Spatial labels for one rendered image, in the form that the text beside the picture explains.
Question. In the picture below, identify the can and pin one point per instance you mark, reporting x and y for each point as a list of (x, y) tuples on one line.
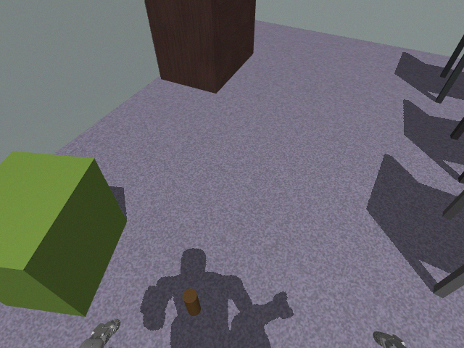
[(191, 301)]

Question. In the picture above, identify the right robot hand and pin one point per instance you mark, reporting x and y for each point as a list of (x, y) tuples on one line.
[(387, 341)]

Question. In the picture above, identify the left robot hand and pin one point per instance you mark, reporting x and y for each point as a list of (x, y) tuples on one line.
[(101, 334)]

